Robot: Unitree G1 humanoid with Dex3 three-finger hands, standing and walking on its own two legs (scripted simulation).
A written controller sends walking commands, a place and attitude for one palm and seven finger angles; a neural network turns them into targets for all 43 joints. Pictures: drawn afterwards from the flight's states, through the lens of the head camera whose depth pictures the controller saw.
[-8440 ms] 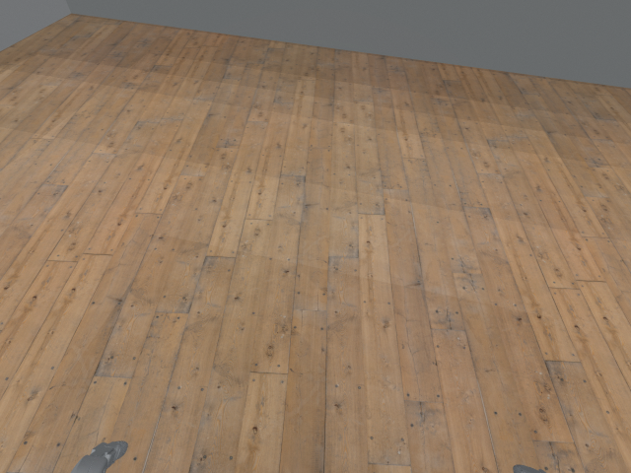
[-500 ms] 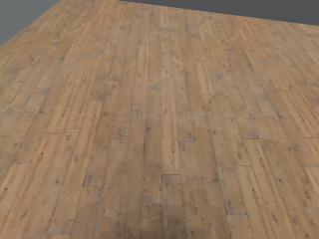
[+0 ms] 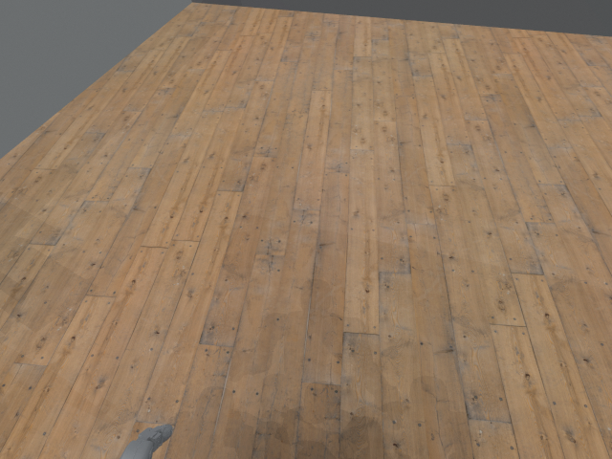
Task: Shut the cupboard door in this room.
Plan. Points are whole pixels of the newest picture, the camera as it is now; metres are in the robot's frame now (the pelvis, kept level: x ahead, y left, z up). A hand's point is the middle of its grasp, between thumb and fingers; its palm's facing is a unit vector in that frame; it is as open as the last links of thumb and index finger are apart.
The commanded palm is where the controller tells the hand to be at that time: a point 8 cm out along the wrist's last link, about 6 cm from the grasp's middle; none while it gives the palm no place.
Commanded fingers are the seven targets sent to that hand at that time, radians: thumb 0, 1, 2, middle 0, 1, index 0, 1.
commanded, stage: turn or walk to find it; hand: left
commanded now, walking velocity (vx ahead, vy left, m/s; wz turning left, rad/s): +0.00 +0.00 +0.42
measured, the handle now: out of the picture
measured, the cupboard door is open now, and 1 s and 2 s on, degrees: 77 77 77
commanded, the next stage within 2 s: stand and wait in 1.08 s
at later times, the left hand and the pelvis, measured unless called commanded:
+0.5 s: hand out of the picture -0.08 +0.21 -0.17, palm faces +0.31 -0.92 -0.24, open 7.4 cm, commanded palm none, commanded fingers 0.00 0.90 0.90 -0.20 -0.30 -0.20 -0.30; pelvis -0.05 +0.01 +0.00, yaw +15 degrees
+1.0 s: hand out of the picture -0.05 +0.21 -0.14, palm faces +0.43 -0.86 -0.29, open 7.4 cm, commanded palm none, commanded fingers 0.00 0.90 0.90 -0.20 -0.30 -0.20 -0.30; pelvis -0.08 -0.02 +0.00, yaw +26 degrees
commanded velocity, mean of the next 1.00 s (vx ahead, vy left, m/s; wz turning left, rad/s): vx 0.00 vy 0.00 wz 0.42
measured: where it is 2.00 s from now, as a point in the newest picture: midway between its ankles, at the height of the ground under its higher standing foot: outside the picture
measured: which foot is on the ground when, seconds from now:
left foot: down 0.00-0.00, up 0.02-0.48, down 0.50-0.98, up 1.00-1.00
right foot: down 0.00-0.50, up 0.52-0.96, down 0.98-1.00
